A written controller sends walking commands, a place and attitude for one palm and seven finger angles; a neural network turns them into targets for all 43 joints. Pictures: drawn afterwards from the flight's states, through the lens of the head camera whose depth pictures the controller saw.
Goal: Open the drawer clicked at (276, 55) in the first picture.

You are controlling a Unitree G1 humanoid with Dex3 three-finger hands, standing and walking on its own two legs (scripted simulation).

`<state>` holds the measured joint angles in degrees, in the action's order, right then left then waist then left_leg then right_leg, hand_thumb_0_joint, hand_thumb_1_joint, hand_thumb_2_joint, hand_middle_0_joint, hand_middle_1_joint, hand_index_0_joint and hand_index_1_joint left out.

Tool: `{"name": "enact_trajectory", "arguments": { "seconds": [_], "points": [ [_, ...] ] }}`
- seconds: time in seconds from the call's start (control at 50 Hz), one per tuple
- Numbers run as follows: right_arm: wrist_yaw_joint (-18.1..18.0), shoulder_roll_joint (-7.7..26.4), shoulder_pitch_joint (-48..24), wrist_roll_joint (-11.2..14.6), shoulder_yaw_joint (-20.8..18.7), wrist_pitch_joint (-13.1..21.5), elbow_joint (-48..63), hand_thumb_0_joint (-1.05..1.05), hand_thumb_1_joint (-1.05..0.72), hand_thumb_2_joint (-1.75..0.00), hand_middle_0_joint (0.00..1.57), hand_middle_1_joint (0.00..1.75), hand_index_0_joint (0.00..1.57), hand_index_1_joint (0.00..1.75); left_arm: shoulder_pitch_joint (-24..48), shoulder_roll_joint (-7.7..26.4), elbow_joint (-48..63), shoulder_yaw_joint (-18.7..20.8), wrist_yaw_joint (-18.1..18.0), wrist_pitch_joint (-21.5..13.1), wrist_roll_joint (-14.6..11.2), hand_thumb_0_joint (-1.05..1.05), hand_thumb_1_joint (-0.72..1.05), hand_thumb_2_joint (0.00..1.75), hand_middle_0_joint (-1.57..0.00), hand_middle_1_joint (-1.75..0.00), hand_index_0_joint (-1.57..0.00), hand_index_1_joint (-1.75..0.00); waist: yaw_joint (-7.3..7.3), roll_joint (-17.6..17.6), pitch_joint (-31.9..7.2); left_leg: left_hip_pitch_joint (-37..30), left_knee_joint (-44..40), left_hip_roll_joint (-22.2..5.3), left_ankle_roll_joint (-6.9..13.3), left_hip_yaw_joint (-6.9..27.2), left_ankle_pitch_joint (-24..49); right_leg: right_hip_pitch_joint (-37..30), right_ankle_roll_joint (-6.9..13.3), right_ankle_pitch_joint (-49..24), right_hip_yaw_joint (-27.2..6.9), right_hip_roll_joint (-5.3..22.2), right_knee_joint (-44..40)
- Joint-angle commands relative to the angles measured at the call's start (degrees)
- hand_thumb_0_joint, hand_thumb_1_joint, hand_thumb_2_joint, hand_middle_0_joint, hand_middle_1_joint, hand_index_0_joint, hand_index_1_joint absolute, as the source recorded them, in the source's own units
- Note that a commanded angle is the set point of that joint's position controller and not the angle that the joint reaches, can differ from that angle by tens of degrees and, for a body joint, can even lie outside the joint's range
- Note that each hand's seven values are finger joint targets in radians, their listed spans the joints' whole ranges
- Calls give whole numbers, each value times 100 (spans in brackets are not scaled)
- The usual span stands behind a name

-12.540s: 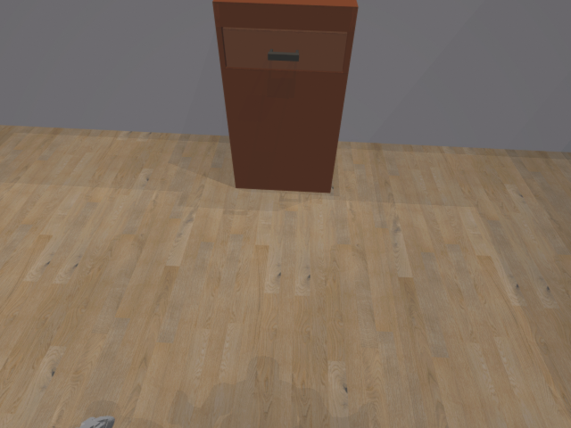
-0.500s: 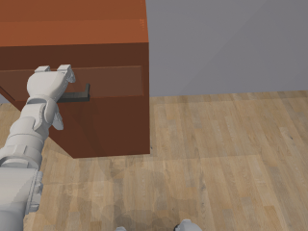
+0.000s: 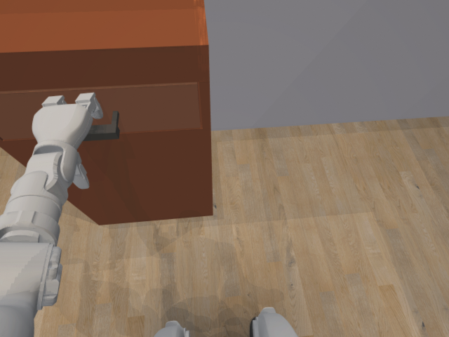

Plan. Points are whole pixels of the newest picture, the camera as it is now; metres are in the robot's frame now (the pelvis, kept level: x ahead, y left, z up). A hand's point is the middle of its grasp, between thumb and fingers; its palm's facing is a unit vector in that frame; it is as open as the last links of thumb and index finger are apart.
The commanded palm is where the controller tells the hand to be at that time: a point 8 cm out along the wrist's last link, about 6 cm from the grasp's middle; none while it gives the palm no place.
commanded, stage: lower the fingers behind the handle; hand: left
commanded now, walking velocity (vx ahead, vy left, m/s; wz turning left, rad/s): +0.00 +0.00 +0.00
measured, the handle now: (90, 125) +0.53 +0.25 -0.01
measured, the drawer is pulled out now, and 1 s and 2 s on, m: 0.00 0.00 0.00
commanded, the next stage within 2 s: lift the fingers back up to retry in 1.10 s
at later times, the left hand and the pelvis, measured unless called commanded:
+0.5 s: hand (78, 147) +0.47 +0.26 +0.01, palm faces -0.06 -0.01 -1.00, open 13.8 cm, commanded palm +0.45 +0.26 +0.04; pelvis -0.01 +0.00 -0.01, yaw +0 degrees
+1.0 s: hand (79, 148) +0.47 +0.26 +0.00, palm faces -0.05 +0.01 -1.00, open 13.9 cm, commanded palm +0.46 +0.26 +0.02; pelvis -0.04 +0.00 -0.03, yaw +1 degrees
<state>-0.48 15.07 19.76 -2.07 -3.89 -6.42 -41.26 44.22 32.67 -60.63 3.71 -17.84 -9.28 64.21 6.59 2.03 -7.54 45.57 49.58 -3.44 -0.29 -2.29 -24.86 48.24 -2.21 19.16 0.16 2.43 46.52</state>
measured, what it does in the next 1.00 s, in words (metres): stands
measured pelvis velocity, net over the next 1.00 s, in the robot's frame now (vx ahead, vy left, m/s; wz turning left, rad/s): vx -0.04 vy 0.00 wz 0.01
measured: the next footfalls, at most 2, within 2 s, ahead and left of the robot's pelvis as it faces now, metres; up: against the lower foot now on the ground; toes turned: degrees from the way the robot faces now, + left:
none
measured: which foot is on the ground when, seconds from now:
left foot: down 0.00-1.00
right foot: down 0.00-1.00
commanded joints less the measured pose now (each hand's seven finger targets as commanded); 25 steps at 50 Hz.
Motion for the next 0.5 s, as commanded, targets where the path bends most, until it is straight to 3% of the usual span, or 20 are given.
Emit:
{"name": "enact_trajectory", "arguments": {
  "seconds": [0.0,0.06,0.12,0.16,0.2,0.24,0.28,0.32,0.4,0.44,0.46,0.48],
  "points": [
    [-81,1022,790,-7,-331,86,236,0,-90,-90,20,30,20,30,2139,1758,1067,426,-226,-48,-34,0,-50,30,-30,-120,-30,-120,-69,206,-2527,-1181,-386,413,217,6,2512,-1590,377,-1963,199,-437,-226],
    [-73,995,823,-9,-358,109,222,0,-90,-90,20,30,20,30,2197,1421,1060,208,-265,-136,-38,0,-50,30,-30,-120,-30,-120,15,268,-2494,-1245,-322,394,207,51,2425,-1308,383,-1736,223,-449,-198],
    [-76,1015,832,-21,-353,122,175,0,-90,-90,20,30,20,30,2267,1558,993,296,-338,-163,-10,0,-50,30,-30,-120,-30,-120,25,282,-2425,-1139,-252,396,200,89,2248,-1104,399,-1525,236,-452,-130],
    [-59,1002,874,-37,-368,143,140,0,-90,-90,20,30,20,30,2348,1327,912,133,-397,-120,15,0,-50,30,-30,-120,-30,-120,86,396,-2492,-1231,-193,375,184,133,2367,-903,405,-1497,269,-458,-76],
    [-32,1013,883,-47,-361,141,140,0,-90,-90,20,30,20,30,2266,1274,857,126,-436,-35,14,0,-50,30,-30,-120,-30,-120,34,393,-2535,-1237,-166,369,165,143,2432,-883,414,-1498,294,-466,-26],
    [-24,1018,896,-44,-355,134,114,0,-90,-90,20,30,20,30,2373,1162,691,44,-443,59,-5,0,-50,30,-30,-120,-30,-120,148,220,-2403,-1150,-136,355,179,160,2364,-797,410,-1459,309,-462,-41],
    [-23,1028,887,-20,-333,132,130,0,-90,-90,20,30,20,30,2377,1139,536,-47,-419,167,6,0,-50,30,-30,-120,-30,-120,155,259,-2309,-1058,-152,368,182,155,2161,-734,406,-1323,300,-461,-49],
    [-37,1054,874,-20,-303,123,164,0,-90,-90,20,30,20,30,2275,1352,470,91,-368,223,-4,0,-50,30,-30,-120,-30,-120,84,140,-2361,-942,-162,387,204,128,2051,-904,404,-1338,282,-454,-36],
    [-59,1034,849,-4,-270,121,233,0,-90,-90,20,30,20,30,2144,1201,353,-51,-211,224,-9,0,-50,30,-30,-120,-30,-120,97,124,-2235,-803,-111,382,207,103,1976,-804,398,-1301,284,-442,13],
    [-76,1051,821,-6,-250,113,263,0,-90,-90,20,30,20,30,1996,1400,348,127,-145,167,-52,0,-50,30,-30,-120,-30,-120,44,20,-2251,-688,-69,383,221,91,1911,-862,403,-1290,264,-435,52],
    [-79,1023,803,7,-240,125,316,0,-90,-90,20,30,20,30,1955,1273,381,-4,-114,121,-48,0,-50,30,-30,-120,-30,-120,34,141,-2270,-629,-60,402,216,76,1791,-824,398,-1214,253,-433,76],
    [-82,1016,784,23,-233,135,318,0,-90,-90,20,30,20,30,1857,1223,249,-30,-95,108,-60,0,-50,30,-30,-120,-30,-120,53,16,-2077,-513,-46,397,225,62,1654,-737,398,-1123,263,-432,69]
  ]
}}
